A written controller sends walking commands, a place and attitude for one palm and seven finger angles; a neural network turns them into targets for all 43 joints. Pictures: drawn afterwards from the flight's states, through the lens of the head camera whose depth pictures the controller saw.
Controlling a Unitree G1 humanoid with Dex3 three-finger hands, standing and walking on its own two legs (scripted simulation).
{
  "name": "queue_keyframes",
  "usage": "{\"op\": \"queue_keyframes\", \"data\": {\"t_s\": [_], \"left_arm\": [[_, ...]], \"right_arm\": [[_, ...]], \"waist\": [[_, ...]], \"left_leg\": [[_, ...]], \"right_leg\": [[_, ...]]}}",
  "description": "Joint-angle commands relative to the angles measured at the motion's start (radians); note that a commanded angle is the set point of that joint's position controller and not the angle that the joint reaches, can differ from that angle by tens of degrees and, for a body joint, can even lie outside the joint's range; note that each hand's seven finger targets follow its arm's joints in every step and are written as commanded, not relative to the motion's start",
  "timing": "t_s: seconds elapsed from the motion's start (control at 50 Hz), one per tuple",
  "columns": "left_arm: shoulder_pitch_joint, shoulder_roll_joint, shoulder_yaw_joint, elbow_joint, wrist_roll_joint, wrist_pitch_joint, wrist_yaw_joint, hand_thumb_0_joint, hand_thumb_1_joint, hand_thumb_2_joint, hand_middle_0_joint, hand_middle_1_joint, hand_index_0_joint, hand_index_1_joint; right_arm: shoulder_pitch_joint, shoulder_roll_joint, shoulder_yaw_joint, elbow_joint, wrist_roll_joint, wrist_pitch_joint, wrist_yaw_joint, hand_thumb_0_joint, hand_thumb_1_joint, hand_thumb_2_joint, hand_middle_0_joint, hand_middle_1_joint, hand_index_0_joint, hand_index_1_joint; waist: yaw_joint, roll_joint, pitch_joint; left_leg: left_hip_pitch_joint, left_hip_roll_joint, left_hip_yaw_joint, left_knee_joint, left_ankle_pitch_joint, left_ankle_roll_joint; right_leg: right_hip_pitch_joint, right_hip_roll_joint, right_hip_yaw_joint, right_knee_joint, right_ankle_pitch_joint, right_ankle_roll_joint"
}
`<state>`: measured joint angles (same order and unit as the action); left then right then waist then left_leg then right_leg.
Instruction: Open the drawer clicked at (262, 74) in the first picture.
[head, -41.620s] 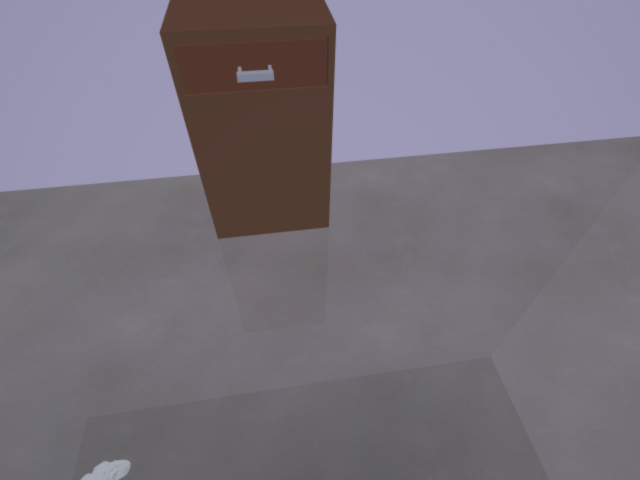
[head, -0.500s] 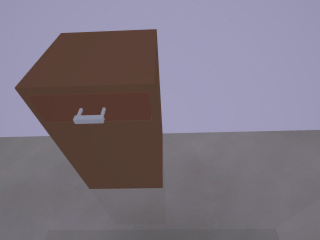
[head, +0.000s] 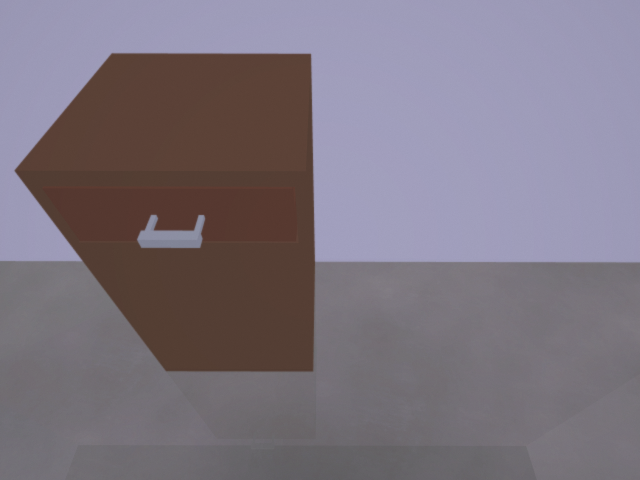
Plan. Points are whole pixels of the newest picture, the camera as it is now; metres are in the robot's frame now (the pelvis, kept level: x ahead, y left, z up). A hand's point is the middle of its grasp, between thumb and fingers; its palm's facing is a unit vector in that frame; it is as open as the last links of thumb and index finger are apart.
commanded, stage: look again from close up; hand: left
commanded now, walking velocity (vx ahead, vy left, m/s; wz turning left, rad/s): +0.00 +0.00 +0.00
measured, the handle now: (173, 230) +0.53 +0.29 -0.04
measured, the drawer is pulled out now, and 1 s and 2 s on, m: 0.00 0.00 0.00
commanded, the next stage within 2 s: shuffle to correct the standing spot in 0.42 s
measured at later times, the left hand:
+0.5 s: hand out of the picture +0.03 +0.18 -0.17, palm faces +0.03 -0.98 -0.19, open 7.4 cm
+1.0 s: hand out of the picture +0.03 +0.24 -0.18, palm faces +0.05 -0.97 -0.25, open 7.4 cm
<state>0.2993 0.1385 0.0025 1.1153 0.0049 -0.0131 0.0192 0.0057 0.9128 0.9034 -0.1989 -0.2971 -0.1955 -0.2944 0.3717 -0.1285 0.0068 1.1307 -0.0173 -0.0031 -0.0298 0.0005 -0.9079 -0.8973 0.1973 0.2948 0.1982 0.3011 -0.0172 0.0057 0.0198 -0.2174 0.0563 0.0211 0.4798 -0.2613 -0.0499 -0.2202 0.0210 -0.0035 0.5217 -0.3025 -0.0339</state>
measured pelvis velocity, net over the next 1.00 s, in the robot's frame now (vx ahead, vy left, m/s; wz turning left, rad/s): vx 0.00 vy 0.04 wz -0.01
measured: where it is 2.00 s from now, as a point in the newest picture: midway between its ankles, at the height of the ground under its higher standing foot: outside the picture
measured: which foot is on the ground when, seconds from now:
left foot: down 0.00-1.00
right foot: down 0.00-0.90, up 0.92-1.00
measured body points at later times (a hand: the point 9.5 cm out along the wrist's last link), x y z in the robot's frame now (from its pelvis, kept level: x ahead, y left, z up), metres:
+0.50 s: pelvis +0.03 +0.00 +0.00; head +0.04 +0.00 +0.45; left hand +0.03 +0.23 -0.16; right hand +0.03 -0.22 -0.16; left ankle -0.01 +0.15 -0.74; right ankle -0.02 -0.10 -0.74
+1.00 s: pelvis +0.00 +0.04 -0.01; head +0.03 +0.05 +0.44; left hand +0.03 +0.29 -0.16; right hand +0.04 -0.19 -0.16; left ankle +0.01 +0.15 -0.74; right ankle -0.04 -0.07 -0.70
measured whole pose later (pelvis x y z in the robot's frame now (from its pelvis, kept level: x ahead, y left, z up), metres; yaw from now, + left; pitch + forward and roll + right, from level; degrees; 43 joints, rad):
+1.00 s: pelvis +0.00 +0.04 -0.01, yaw -1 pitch +0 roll +2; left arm 0.25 0.20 0.06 1.04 0.02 0.04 0.04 0.00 0.91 0.90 -0.20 -0.30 -0.20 -0.29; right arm 0.24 -0.17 -0.04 1.00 -0.03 0.01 -0.03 0.00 -0.91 -0.90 0.20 0.29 0.20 0.30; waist 0.01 -0.05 0.05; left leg -0.26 -0.01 0.13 0.53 -0.27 0.04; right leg -0.36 -0.05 0.00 0.91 -0.49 -0.03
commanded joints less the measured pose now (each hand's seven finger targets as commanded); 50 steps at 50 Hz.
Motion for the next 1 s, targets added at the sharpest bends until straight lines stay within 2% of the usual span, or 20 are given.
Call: {"op": "queue_keyframes", "data": {"t_s": [0.0, 0.18, 0.28, 0.52, 0.56, 0.64, 0.68, 0.72, 0.74, 0.76, 0.78, 0.8, 0.82, 0.84, 0.86, 0.88, 0.9, 0.92, 0.96, 0.98], "left_arm": [[0.064, 0.104, 0.015, -0.016, 0.003, -0.019, 0.012, 0.000, 0.900, 0.900, -0.200, -0.300, -0.200, -0.300], [0.070, 0.095, 0.017, -0.007, 0.007, -0.018, 0.015, 0.000, 0.900, 0.900, -0.200, -0.300, -0.200, -0.300], [0.073, 0.096, 0.019, -0.006, 0.008, -0.020, 0.016, 0.000, 0.900, 0.900, -0.200, -0.300, -0.200, -0.300], [0.056, 0.115, 0.020, -0.016, 0.006, -0.020, 0.017, 0.000, 0.900, 0.900, -0.200, -0.300, -0.200, -0.300], [0.046, 0.130, 0.027, -0.026, 0.006, -0.017, 0.022, 0.000, 0.900, 0.900, -0.200, -0.300, -0.200, -0.300], [0.049, 0.174, 0.054, -0.052, 0.007, -0.008, 0.030, 0.000, 0.900, 0.900, -0.200, -0.300, -0.200, -0.300], [0.054, 0.195, 0.068, -0.066, 0.010, 0.000, 0.033, 0.000, 0.900, 0.900, -0.200, -0.300, -0.200, -0.300], [0.058, 0.214, 0.080, -0.074, 0.013, 0.005, 0.036, 0.000, 0.900, 0.900, -0.200, -0.300, -0.200, -0.300], [0.062, 0.214, 0.084, -0.079, 0.017, 0.007, 0.038, 0.000, 0.900, 0.900, -0.200, -0.300, -0.200, -0.300], [0.060, 0.220, 0.089, -0.085, 0.020, 0.012, 0.041, 0.000, 0.900, 0.900, -0.200, -0.300, -0.200, -0.300], [0.040, 0.220, 0.091, -0.094, 0.021, 0.014, 0.040, 0.000, 0.900, 0.900, -0.200, -0.300, -0.200, -0.300], [0.005, 0.219, 0.092, -0.109, 0.022, 0.016, 0.038, 0.000, 0.900, 0.900, -0.200, -0.300, -0.200, -0.300], [-0.030, 0.220, 0.093, -0.124, 0.019, 0.018, 0.035, 0.000, 0.900, 0.900, -0.200, -0.300, -0.200, -0.300], [-0.044, 0.203, 0.091, -0.142, 0.016, 0.022, 0.031, 0.000, 0.900, 0.900, -0.200, -0.300, -0.200, -0.300], [-0.048, 0.157, 0.083, -0.159, 0.014, 0.031, 0.026, 0.000, 0.900, 0.900, -0.200, -0.300, -0.200, -0.300], [-0.049, 0.108, 0.070, -0.159, 0.018, 0.039, 0.032, 0.000, 0.900, 0.900, -0.200, -0.300, -0.200, -0.300], [-0.051, 0.094, 0.061, -0.157, 0.017, 0.044, 0.032, 0.000, 0.900, 0.900, -0.200, -0.300, -0.200, -0.300], [-0.046, 0.084, 0.057, -0.146, 0.017, 0.040, 0.024, 0.000, 0.900, 0.900, -0.200, -0.300, -0.200, -0.300], [-0.003, 0.066, 0.044, -0.119, 0.023, 0.029, 0.009, 0.000, 0.900, 0.900, -0.200, -0.300, -0.200, -0.300], [0.011, 0.055, 0.037, -0.108, 0.022, 0.026, 0.005, 0.000, 0.900, 0.900, -0.200, -0.300, -0.200, -0.300]], "right_arm": [[0.037, -0.091, -0.013, -0.031, 0.006, -0.021, -0.004, 0.000, -0.900, -0.900, 0.200, 0.300, 0.200, 0.300], [0.003, -0.091, -0.018, -0.027, 0.006, -0.022, -0.009, 0.000, -0.900, -0.900, 0.200, 0.300, 0.200, 0.300], [-0.011, -0.100, -0.019, -0.033, 0.005, -0.026, -0.010, 0.000, -0.900, -0.900, 0.200, 0.300, 0.200, 0.300], [-0.037, -0.113, -0.018, -0.032, 0.006, -0.022, -0.011, 0.000, -0.900, -0.900, 0.200, 0.300, 0.200, 0.300], [-0.038, -0.109, -0.019, -0.039, 0.008, -0.015, -0.010, 0.000, -0.900, -0.900, 0.200, 0.300, 0.200, 0.300], [-0.045, -0.125, -0.038, -0.075, 0.006, 0.002, -0.008, 0.000, -0.900, -0.900, 0.200, 0.300, 0.200, 0.300], [-0.055, -0.121, -0.045, -0.098, 0.005, 0.012, -0.004, 0.000, -0.900, -0.900, 0.200, 0.300, 0.200, 0.300], [-0.080, -0.116, -0.052, -0.124, 0.004, 0.020, -0.002, 0.000, -0.900, -0.900, 0.200, 0.300, 0.200, 0.300], [-0.099, -0.115, -0.056, -0.136, 0.003, 0.021, 0.000, 0.000, -0.900, -0.900, 0.200, 0.300, 0.200, 0.300], [-0.103, -0.114, -0.060, -0.148, 0.003, 0.023, 0.001, 0.000, -0.900, -0.900, 0.200, 0.300, 0.200, 0.300], [-0.101, -0.113, -0.062, -0.152, 0.005, 0.022, 0.003, 0.000, -0.900, -0.900, 0.200, 0.300, 0.200, 0.300], [-0.074, -0.111, -0.064, -0.149, 0.007, 0.019, 0.006, 0.000, -0.900, -0.900, 0.200, 0.300, 0.200, 0.300], [-0.026, -0.112, -0.063, -0.134, 0.008, 0.016, 0.008, 0.000, -0.900, -0.900, 0.200, 0.300, 0.200, 0.300], [0.006, -0.136, -0.067, -0.126, 0.003, 0.010, 0.009, 0.000, -0.900, -0.900, 0.200, 0.300, 0.200, 0.300], [0.020, -0.180, -0.075, -0.131, -0.008, 0.010, 0.008, 0.000, -0.900, -0.900, 0.200, 0.300, 0.200, 0.300], [0.019, -0.196, -0.075, -0.138, -0.008, 0.014, 0.010, 0.000, -0.900, -0.900, 0.200, 0.300, 0.200, 0.300], [-0.001, -0.185, -0.069, -0.148, -0.007, 0.006, 0.004, 0.000, -0.900, -0.900, 0.200, 0.300, 0.200, 0.300], [-0.044, -0.172, -0.061, -0.158, -0.010, 0.002, 0.003, 0.000, -0.900, -0.900, 0.200, 0.300, 0.200, 0.300], [-0.100, -0.146, -0.047, -0.164, -0.013, -0.010, 0.005, 0.000, -0.900, -0.900, 0.200, 0.300, 0.200, 0.300], [-0.101, -0.151, -0.045, -0.158, -0.013, -0.015, 0.004, 0.000, -0.900, -0.900, 0.200, 0.300, 0.200, 0.300]], "waist": [[0.017, 0.003, 0.035], [0.015, 0.005, 0.047], [0.017, 0.008, 0.019], [0.022, 0.002, 0.028], [0.026, 0.005, 0.031], [0.038, -0.022, -0.023], [0.045, -0.086, -0.022], [0.057, -0.168, 0.002], [0.066, -0.192, 0.014], [0.066, -0.197, 0.016], [0.056, -0.203, 0.021], [0.034, -0.200, 0.011], [0.006, -0.168, -0.013], [-0.004, -0.085, -0.042], [-0.006, 0.126, -0.043], [-0.008, 0.232, -0.019], [-0.009, 0.195, -0.004], [0.009, 0.141, 0.024], [0.038, 0.082, 0.033], [0.037, 0.086, 0.025]], "left_leg": [[0.002, 0.040, -0.025, -0.061, 0.109, 0.064], [0.037, 0.048, -0.025, -0.059, 0.174, 0.067], [0.071, 0.052, -0.021, -0.056, 0.240, 0.069], [0.075, 0.045, -0.018, -0.065, 0.253, 0.060], [0.057, 0.039, -0.014, -0.053, 0.276, 0.055], [0.009, 0.024, 0.015, 0.024, 0.257, 0.042], [-0.045, -0.001, 0.036, 0.087, 0.172, 0.033], [-0.125, -0.025, 0.047, 0.156, -0.031, 0.025], [-0.167, -0.030, 0.043, 0.183, -0.138, 0.024], [-0.184, -0.028, 0.039, 0.203, -0.179, 0.024], [-0.167, -0.021, 0.025, 0.181, -0.182, 0.027], [-0.108, -0.021, 0.025, 0.101, -0.142, 0.030], [0.001, -0.028, 0.045, 0.003, -0.018, 0.033], [0.116, 0.011, 0.019, -0.048, 0.160, 0.053], [0.168, 0.151, -0.126, -0.070, 0.340, 0.120], [0.061, 0.239, -0.188, -0.187, 0.304, 0.197], [-0.007, 0.262, -0.254, -0.234, 0.152, 0.250], [-0.045, 0.258, -0.257, -0.251, 0.038, 0.265], [-0.079, 0.219, -0.200, -0.271, -0.004, 0.246], [-0.067, 0.203, -0.175, -0.268, 0.014, 0.237]], "right_leg": [[-0.023, -0.099, 0.090, -0.114, 0.175, -0.017], [-0.025, -0.094, 0.084, -0.098, 0.248, -0.012], [-0.001, -0.098, 0.076, -0.089, 0.308, -0.010], [0.024, -0.110, 0.084, -0.106, 0.374, -0.010], [0.039, -0.128, 0.094, -0.088, 0.441, -0.017], [0.082, -0.185, 0.147, -0.039, 0.559, -0.050], [0.095, -0.235, 0.197, -0.055, 0.565, -0.076], [0.109, -0.310, 0.263, -0.081, 0.620, -0.123], [0.119, -0.342, 0.294, -0.085, 0.656, -0.153], [0.117, -0.367, 0.304, -0.085, 0.659, -0.169], [0.084, -0.368, 0.292, -0.073, 0.645, -0.168], [0.048, -0.346, 0.258, -0.042, 0.630, -0.148], [-0.015, -0.306, 0.206, -0.002, 0.561, -0.113], [-0.096, -0.226, 0.135, 0.069, 0.422, -0.071], [-0.207, -0.102, 0.015, 0.188, 0.088, -0.015], [-0.201, -0.041, -0.052, 0.353, -0.278, 0.010], [-0.211, -0.055, 0.003, 0.463, -0.283, 0.006], [-0.221, -0.078, 0.018, 0.505, -0.235, 0.000], [-0.183, -0.099, 0.008, 0.444, -0.162, 0.003], [-0.151, -0.097, -0.006, 0.378, -0.154, 0.009]]}}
